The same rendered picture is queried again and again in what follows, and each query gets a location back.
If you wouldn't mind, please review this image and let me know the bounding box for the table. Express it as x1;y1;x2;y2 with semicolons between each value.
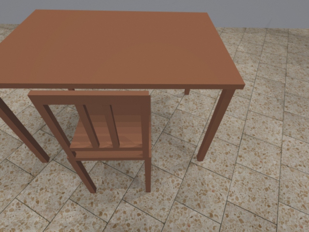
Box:
0;9;245;163

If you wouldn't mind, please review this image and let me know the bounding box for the chair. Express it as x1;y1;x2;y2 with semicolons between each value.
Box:
28;90;151;193

